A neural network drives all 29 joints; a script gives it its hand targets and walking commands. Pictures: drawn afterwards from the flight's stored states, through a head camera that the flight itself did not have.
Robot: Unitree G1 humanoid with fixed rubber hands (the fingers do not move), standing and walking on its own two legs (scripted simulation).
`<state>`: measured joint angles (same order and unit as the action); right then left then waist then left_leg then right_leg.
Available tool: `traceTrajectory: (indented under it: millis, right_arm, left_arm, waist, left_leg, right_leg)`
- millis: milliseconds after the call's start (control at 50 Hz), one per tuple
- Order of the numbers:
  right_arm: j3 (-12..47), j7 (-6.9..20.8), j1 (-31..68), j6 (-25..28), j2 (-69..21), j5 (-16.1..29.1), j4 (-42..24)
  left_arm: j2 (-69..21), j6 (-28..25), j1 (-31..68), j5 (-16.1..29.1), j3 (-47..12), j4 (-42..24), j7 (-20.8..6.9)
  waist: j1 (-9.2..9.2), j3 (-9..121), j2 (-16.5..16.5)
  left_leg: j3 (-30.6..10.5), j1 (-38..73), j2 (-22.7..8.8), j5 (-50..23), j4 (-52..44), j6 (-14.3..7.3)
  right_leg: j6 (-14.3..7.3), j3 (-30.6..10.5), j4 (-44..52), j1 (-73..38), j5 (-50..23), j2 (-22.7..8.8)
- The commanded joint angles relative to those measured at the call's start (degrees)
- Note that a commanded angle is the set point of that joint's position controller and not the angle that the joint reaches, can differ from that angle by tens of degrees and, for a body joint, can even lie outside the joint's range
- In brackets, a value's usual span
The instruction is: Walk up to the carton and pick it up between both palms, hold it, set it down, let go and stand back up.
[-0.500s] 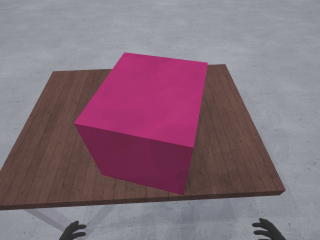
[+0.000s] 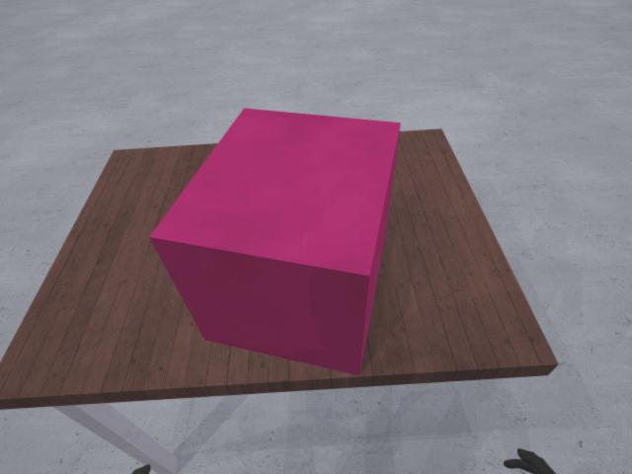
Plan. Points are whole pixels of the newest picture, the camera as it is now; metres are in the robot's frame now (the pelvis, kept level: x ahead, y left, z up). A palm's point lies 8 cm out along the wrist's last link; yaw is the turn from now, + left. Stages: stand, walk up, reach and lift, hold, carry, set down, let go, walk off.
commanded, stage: stand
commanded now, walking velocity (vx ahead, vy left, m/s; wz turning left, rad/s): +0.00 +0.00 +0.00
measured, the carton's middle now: (299, 235) +0.45 +0.02 +0.04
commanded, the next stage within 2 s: none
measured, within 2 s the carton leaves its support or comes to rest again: neither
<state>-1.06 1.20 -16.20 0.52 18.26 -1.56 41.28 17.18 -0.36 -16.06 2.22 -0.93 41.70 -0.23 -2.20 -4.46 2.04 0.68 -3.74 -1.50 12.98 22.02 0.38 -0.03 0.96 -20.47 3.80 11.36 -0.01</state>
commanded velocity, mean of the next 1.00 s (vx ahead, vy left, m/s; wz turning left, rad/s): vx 0.00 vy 0.00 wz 0.00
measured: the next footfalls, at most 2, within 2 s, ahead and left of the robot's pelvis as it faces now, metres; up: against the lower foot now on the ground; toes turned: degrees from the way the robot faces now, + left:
none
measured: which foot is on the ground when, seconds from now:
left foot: down 0.00-1.00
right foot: down 0.00-1.00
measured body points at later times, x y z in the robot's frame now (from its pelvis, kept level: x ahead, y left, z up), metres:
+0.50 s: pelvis +0.00 +0.00 +0.00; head +0.00 -0.02 +0.45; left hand +0.11 +0.27 -0.10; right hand +0.09 -0.28 -0.12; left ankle +0.00 +0.12 -0.75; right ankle +0.00 -0.12 -0.75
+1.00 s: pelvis +0.00 +0.00 +0.00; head +0.01 -0.02 +0.45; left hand +0.10 +0.27 -0.11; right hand +0.10 -0.28 -0.12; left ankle +0.00 +0.12 -0.75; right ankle +0.00 -0.12 -0.75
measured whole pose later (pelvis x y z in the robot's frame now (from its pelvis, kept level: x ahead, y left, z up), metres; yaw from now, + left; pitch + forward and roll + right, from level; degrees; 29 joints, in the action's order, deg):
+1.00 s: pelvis +0.00 +0.00 +0.00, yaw +0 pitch -5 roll +0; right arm -1.1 1.2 -14.5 0.4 18.5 -1.6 43.5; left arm 17.2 -0.6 -15.8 2.2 -0.9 43.7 -0.3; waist -2.2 -5.4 2.3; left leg 0.7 -3.7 -1.4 12.6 21.1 0.4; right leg -0.1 1.0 -20.5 4.2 11.5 -0.1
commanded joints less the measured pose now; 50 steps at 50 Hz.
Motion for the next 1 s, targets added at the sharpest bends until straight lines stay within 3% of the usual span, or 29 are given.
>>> traceTrajectory:
  millis: [0, 20, 60, 100, 140, 160, 220, 240, 260, 280, 300, 340, 360, 440, 460, 480, 520, 560, 600, 660, 700, 720, 740, 780, 820, 840, 860, 880, 980]
  right_arm:
    - [-3.4, -1.0, 2.6, 2.2, 13.2, -0.2, 0.9]
    - [-3.4, -0.9, 2.4, 2.0, 14.0, 0.5, 1.5]
    - [-2.7, -1.2, 2.6, 1.9, 12.9, 0.4, 1.5]
    - [-2.9, -0.9, 2.2, 1.9, 12.8, 0.6, 2.6]
    - [-3.5, -1.5, 3.9, 2.0, 14.0, -0.7, 1.5]
    - [-2.9, -1.1, 1.8, 1.6, 12.0, 0.4, 1.9]
    - [-3.3, -1.6, 1.0, 1.6, 13.6, 0.3, 2.4]
    - [-3.5, -1.7, 3.4, 1.7, 15.3, -0.2, 2.7]
    - [-3.0, -1.3, 3.8, 2.0, 12.5, 0.1, 2.3]
    - [-3.1, -1.3, 2.1, 2.2, 11.4, 0.5, 2.4]
    - [-2.1, -1.6, 3.1, 1.8, 13.2, 0.3, 2.3]
    - [-3.2, -1.9, 1.2, 2.1, 14.5, 0.2, 2.2]
    - [-3.2, -1.8, 4.4, 1.4, 12.8, 0.1, 2.7]
    - [-2.8, -1.9, 3.2, 1.5, 13.9, 0.6, 3.4]
    - [-2.3, -1.6, 2.7, 1.4, 12.0, 1.0, 2.7]
    - [-3.1, -1.9, 2.1, 1.7, 13.4, 0.3, 4.2]
    - [-2.8, -1.6, 4.3, 1.6, 12.5, 0.2, 2.3]
    - [-2.5, -1.3, 2.9, 1.9, 11.1, 0.4, 2.8]
    - [-3.5, -1.4, 5.4, 1.4, 14.8, 0.3, 3.2]
    - [-3.0, -1.2, 5.4, 1.2, 13.4, -0.1, 3.1]
    - [-2.8, -1.9, 5.4, 1.7, 14.0, 0.4, 3.3]
    - [-3.4, -1.7, 4.7, 1.7, 14.9, 0.7, 3.8]
    - [-2.9, -1.7, 2.2, 2.0, 13.9, 0.6, 4.0]
    - [-2.5, -1.4, 2.3, 1.5, 12.2, 1.0, 3.8]
    - [-3.4, -1.3, 3.6, 1.5, 14.1, 0.8, 3.6]
    - [-3.6, -1.4, 5.0, 1.5, 14.7, 0.7, 3.8]
    - [-3.3, -1.4, 3.6, 1.6, 13.3, 0.5, 3.3]
    - [-2.9, -1.8, 3.8, 1.4, 13.7, 0.5, 4.1]
    - [-2.9, -1.5, 2.9, 1.1, 13.9, 0.4, 4.4]
  left_arm:
    - [15.5, -2.5, 1.5, -3.8, 6.0, 1.2, 0.2]
    - [13.6, -2.4, 4.9, -3.5, 5.5, 0.7, -0.1]
    - [12.8, -2.7, 5.2, -3.8, 4.9, 0.6, -0.3]
    - [13.4, -2.3, 5.1, -3.4, 5.5, 1.5, 0.5]
    - [14.3, -1.8, 5.7, -3.2, 5.7, -0.1, -0.1]
    - [15.0, -2.5, 3.6, -3.5, 5.7, 1.0, 0.0]
    - [16.5, -2.5, 4.3, -3.8, 6.1, 1.3, -0.2]
    - [16.2, -2.2, 4.1, -3.5, 6.2, 1.6, -0.1]
    - [14.5, -1.9, 4.1, -4.4, 5.8, 2.0, 0.1]
    - [15.6, -1.6, 2.3, -3.8, 5.8, 1.7, 0.3]
    - [14.1, -2.0, 2.0, -3.2, 5.8, 2.3, 0.2]
    - [12.9, -2.6, 1.8, -2.7, 5.3, 2.5, 0.1]
    - [15.0, -2.7, 3.2, -3.0, 5.8, 2.3, 0.4]
    - [13.6, -1.8, 3.8, -3.0, 5.2, 2.4, 0.0]
    - [13.6, -2.2, 4.7, -2.9, 5.0, 1.9, 0.2]
    - [12.5, -2.2, 3.7, -3.0, 5.2, 2.2, 0.3]
    - [12.8, -2.1, 4.3, -3.2, 5.1, 2.0, 0.4]
    - [14.5, -2.5, 5.4, -3.2, 5.9, 2.1, 0.9]
    - [12.8, -2.0, 3.6, -3.1, 5.3, 2.3, 0.4]
    - [15.4, -2.5, 5.5, -3.0, 5.9, 3.0, 0.7]
    - [14.0, -2.2, 5.9, -3.2, 5.3, 1.7, 0.7]
    - [13.6, -2.0, 4.0, -2.6, 5.5, 1.7, 0.1]
    - [14.2, -2.2, 3.6, -2.1, 5.7, 2.5, 0.3]
    - [15.3, -1.8, 4.9, -2.9, 5.8, 1.9, 0.2]
    - [14.5, -2.0, 3.9, -3.2, 5.7, 3.4, 0.5]
    - [13.5, -2.2, 4.3, -2.8, 5.1, 3.2, 0.1]
    - [14.9, -2.0, 4.0, -3.1, 6.0, 3.6, 0.7]
    - [14.7, -1.9, 4.9, -3.2, 5.5, 2.8, 0.4]
    - [13.8, -2.4, 5.5, -3.3, 5.8, 2.3, 0.3]
  waist:
    - [2.46, 2.3, 2.8]
    - [0.78, 0.6, 5.0]
    - [1.43, -0.3, -0.9]
    - [1.62, 0.1, 4.0]
    - [2.95, -1.8, 3.8]
    - [2.13, -0.4, -0.6]
    - [1.52, -1.4, 0.1]
    - [2.89, -1.5, 3.3]
    - [1.16, 0.5, 3.1]
    - [1.46, 1.2, -1.5]
    - [3.32, 0.9, 3.4]
    - [1.20, -0.7, 2.4]
    - [3.04, 0.4, -0.3]
    - [1.37, 1.9, 3.9]
    - [-0.11, 0.7, 2.6]
    - [1.61, 0.2, 0.4]
    - [1.32, 1.5, 2.9]
    - [0.74, 2.3, -2.0]
    - [2.50, 2.7, 0.7]
    - [1.95, 2.2, -2.0]
    - [1.65, 1.6, 1.7]
    - [2.15, 1.7, -0.7]
    - [2.04, 1.7, 4.5]
    - [1.03, 1.7, -1.9]
    - [1.23, 1.0, 3.3]
    - [1.38, 4.5, -0.9]
    - [1.35, 1.1, 1.9]
    - [1.68, -0.9, -1.6]
    - [0.96, 0.8, -1.1]
  left_leg:
    - [-5.4, -4.6, -4.6, -1.6, -6.2, -2.1]
    - [-4.6, -4.9, -4.3, -3.3, -6.0, -1.7]
    - [-4.5, -6.1, -5.0, -2.7, -6.0, -1.9]
    - [-4.8, -3.9, -4.5, -4.3, -6.2, -1.5]
    - [-5.0, -7.6, -4.6, -2.9, -6.7, -2.0]
    - [-6.0, -6.8, -5.3, -1.3, -7.6, -1.7]
    - [-5.3, -5.7, -4.7, 1.4, -7.3, -1.8]
    - [-3.7, -5.9, -4.7, 0.8, -6.8, -1.6]
    - [-4.4, -4.3, -4.9, -2.4, -6.1, -2.2]
    - [-5.6, -4.1, -5.9, -5.7, -6.5, -2.3]
    - [-4.6, -6.7, -5.6, -6.6, -5.7, -2.5]
    - [-4.9, -5.4, -5.2, -9.1, -5.5, -2.4]
    - [-5.3, -2.8, -5.7, -10.3, -6.5, -2.3]
    - [-4.6, -4.2, -5.1, -5.5, -6.4, -2.0]
    - [-4.8, -4.5, -5.2, -5.8, -6.8, -1.8]
    - [-5.7, -5.2, -5.2, -6.7, -6.4, -2.3]
    - [-4.7, -2.4, -5.5, -7.4, -6.4, -1.9]
    - [-5.1, -2.2, -5.0, -8.4, -5.6, -1.7]
    - [-4.3, -2.0, -5.1, -7.0, -4.6, -1.8]
    - [-4.7, -3.6, -4.4, -6.1, -5.2, -1.9]
    - [-4.4, -4.9, -4.9, -8.7, -5.9, -1.7]
    - [-4.6, -3.9, -5.2, -8.3, -5.9, -2.5]
    - [-4.5, -3.7, -5.0, -9.0, -5.8, -2.2]
    - [-5.0, -2.2, -5.9, -8.6, -5.7, -1.7]
    - [-4.6, -2.4, -6.0, -8.1, -5.8, -1.6]
    - [-4.5, -2.3, -5.5, -8.8, -5.6, -2.2]
    - [-4.8, -2.1, -5.2, -9.2, -6.3, -1.8]
    - [-5.3, -4.5, -5.6, -7.3, -6.7, -2.1]
    - [-5.0, -2.3, -5.6, -9.5, -6.5, -2.1]
  right_leg:
    - [-2.4, -5.7, 2.9, 2.2, -5.5, -5.8]
    - [-2.7, -6.5, 3.4, 4.1, -6.5, -6.0]
    - [-2.1, -5.6, 3.8, 2.6, -6.9, -6.2]
    - [-3.0, -7.0, 3.0, 3.5, -8.4, -7.1]
    - [-2.9, -6.0, 2.9, 2.7, -7.1, -6.3]
    - [-2.7, -4.8, 2.1, 3.5, -5.9, -5.9]
    - [-2.4, -6.5, 3.4, 5.0, -0.3, -6.1]
    - [-1.9, -7.5, 5.1, 4.9, -2.3, -6.2]
    - [-2.8, -6.3, 3.7, 3.3, -8.2, -6.6]
    - [-2.2, -5.2, 2.7, 2.2, -8.9, -6.2]
    - [-2.0, -7.4, 2.9, 1.7, -8.6, -6.9]
    - [-2.3, -6.7, 3.1, 2.3, -10.4, -6.4]
    - [-2.5, -5.5, 2.5, 2.2, -10.8, -6.6]
    - [-1.9, -5.5, 3.7, 1.3, -9.8, -6.1]
    - [-1.9, -6.1, 3.6, 1.6, -11.1, -6.6]
    - [-1.9, -5.6, 3.1, 0.7, -10.8, -6.5]
    - [-2.0, -5.6, 3.3, 4.1, -9.7, -6.8]
    - [-1.9, -5.5, 2.8, 3.8, -8.6, -6.4]
    - [-2.2, -5.6, 4.4, 3.1, -8.4, -6.5]
    - [-1.9, -5.7, 3.7, 3.2, -8.1, -6.2]
    - [-2.2, -6.2, 2.8, 1.5, -10.7, -7.3]
    - [-2.2, -6.1, 2.6, 1.7, -12.0, -6.6]
    - [-2.0, -7.5, 2.3, 0.9, -11.4, -7.3]
    - [-2.0, -5.6, 3.1, 2.9, -10.5, -6.6]
    - [-1.5, -5.7, 3.0, 2.7, -8.6, -6.4]
    - [-2.1, -5.5, 2.4, 0.5, -12.3, -7.0]
    - [-2.2, -6.6, 3.0, 2.8, -8.8, -7.2]
    - [-1.9, -5.6, 4.0, 3.4, -8.8, -6.4]
    - [-1.8, -5.8, 2.8, 4.5, -8.7, -6.8]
